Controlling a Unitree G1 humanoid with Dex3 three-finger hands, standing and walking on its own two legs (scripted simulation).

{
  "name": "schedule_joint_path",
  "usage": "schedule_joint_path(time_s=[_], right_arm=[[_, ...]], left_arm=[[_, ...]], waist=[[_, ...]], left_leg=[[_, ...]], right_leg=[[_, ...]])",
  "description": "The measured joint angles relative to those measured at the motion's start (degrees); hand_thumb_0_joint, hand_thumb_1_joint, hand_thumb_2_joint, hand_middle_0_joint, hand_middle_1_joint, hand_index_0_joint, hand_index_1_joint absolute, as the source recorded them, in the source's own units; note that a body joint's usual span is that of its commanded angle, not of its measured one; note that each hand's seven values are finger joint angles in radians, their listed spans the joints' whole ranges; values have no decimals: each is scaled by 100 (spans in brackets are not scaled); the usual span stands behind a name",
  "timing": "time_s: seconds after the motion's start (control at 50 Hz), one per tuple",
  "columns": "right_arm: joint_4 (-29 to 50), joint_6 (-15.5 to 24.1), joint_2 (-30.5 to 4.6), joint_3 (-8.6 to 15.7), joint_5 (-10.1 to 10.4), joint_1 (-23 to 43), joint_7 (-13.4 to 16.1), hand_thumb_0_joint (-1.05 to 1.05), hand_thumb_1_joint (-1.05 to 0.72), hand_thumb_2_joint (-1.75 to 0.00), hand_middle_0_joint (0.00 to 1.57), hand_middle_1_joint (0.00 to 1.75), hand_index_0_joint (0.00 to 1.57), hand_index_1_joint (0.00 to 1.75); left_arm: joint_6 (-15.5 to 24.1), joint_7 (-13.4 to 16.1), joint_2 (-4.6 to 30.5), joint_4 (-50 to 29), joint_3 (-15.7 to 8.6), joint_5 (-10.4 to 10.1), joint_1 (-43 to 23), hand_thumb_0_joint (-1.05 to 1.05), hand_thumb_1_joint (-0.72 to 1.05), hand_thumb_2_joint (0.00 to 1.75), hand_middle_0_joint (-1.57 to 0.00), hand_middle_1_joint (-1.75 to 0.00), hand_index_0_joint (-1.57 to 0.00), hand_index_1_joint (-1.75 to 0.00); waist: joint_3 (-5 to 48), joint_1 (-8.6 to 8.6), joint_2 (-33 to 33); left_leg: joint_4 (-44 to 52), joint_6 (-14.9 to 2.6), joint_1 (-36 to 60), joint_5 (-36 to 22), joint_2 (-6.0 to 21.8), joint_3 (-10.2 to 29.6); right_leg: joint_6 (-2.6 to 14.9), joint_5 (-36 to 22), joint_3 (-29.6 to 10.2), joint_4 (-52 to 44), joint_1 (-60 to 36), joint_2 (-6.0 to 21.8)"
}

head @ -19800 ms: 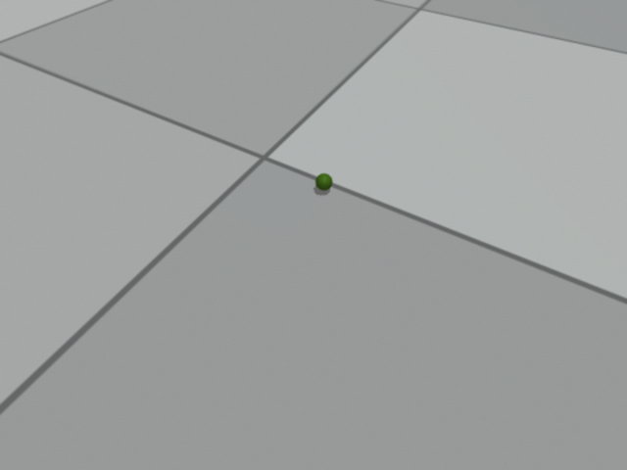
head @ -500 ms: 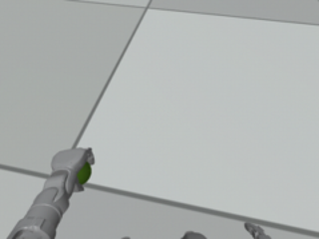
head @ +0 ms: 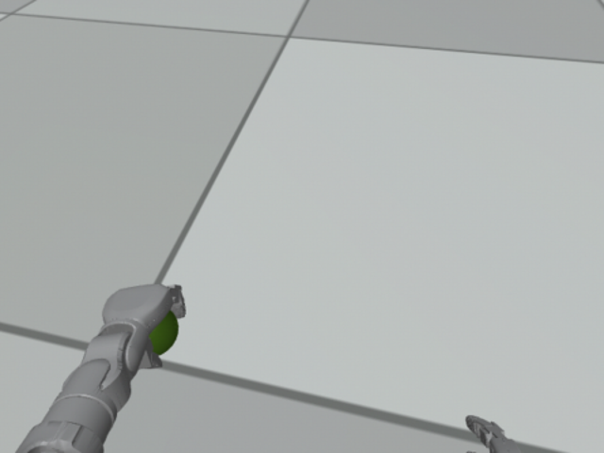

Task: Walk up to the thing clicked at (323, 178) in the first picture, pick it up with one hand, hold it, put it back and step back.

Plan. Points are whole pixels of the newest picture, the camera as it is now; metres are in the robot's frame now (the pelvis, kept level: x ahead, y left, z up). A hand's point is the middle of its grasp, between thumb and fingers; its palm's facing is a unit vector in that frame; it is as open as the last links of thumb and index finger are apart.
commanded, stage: hold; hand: left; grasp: from above
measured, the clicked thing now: (151, 330) +0.32 +0.23 -0.07
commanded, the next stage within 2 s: crouch in 1.36 s
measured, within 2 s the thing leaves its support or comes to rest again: neither
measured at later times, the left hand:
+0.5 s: hand (146, 347) +0.28 +0.22 -0.03, palm faces -0.45 -0.07 -0.89, open 9.7 cm
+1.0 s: hand (142, 350) +0.27 +0.22 -0.02, palm faces -0.45 -0.07 -0.89, open 9.7 cm
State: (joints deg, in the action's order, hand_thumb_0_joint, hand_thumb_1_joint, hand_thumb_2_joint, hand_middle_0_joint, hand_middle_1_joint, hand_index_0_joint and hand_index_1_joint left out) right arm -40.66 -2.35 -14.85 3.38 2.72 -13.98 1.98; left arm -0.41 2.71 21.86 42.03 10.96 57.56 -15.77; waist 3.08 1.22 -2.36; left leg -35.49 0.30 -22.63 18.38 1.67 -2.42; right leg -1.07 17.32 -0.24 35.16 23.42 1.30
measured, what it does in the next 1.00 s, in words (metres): stands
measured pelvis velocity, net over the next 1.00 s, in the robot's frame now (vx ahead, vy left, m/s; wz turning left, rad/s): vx -0.02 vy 0.00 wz -0.01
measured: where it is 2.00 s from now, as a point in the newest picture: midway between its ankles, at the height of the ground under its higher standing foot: outside the picture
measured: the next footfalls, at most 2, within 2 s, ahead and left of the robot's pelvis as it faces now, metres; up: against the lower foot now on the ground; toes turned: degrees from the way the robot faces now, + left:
none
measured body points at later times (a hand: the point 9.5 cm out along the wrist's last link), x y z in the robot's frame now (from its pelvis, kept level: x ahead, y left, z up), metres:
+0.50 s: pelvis -0.02 +0.00 +0.01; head -0.01 -0.02 +0.46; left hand +0.30 +0.22 +0.02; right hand +0.11 -0.26 -0.11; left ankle -0.01 +0.12 -0.73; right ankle +0.00 -0.13 -0.73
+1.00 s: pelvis -0.02 +0.00 +0.01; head -0.02 -0.03 +0.46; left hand +0.29 +0.22 +0.03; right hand +0.12 -0.26 -0.10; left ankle -0.01 +0.12 -0.73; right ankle +0.00 -0.13 -0.73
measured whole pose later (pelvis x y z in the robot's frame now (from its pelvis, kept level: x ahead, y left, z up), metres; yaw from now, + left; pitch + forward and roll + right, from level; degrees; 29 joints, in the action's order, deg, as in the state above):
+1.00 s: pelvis -0.02 +0.00 +0.01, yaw +0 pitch +0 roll +1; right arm -38.7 -3.5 -14.6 1.7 3.9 -11.0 3.3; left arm -0.2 -2.6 22.5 35.5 11.6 56.2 -13.2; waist 0.2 -0.3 -3.0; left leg -27.4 0.4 -14.8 13.0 1.3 -2.9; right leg -0.8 12.7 -0.6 28.6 16.5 1.4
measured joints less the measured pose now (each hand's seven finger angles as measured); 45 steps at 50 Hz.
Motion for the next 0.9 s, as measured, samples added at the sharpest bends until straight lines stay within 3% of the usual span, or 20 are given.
schedule_joint_path(time_s=[0.32, 0.9], right_arm=[[135, -134, -10, -37, 45, 86, 26, 1, -91, -90, 20, 30, 20, 30], [169, -113, 19, -157, 107, 288, 121, 1, -91, -90, 20, 30, 20, 30]], left_arm=[[-1, -272, 1, -326, 35, -24, 170, -1, -5, 69, -50, -87, -63, -87], [31, -502, 62, -649, 83, -111, 241, 0, -4, 70, -48, -90, -61, -89]], waist=[[-97, -65, -23], [-266, -157, -64]], left_leg=[[375, 4, 384, -238, -12, -28], [754, 7, 750, -512, -35, -39]], right_leg=[[14, -204, -24, -299, -339, 1], [23, -450, -33, -624, -679, 12]])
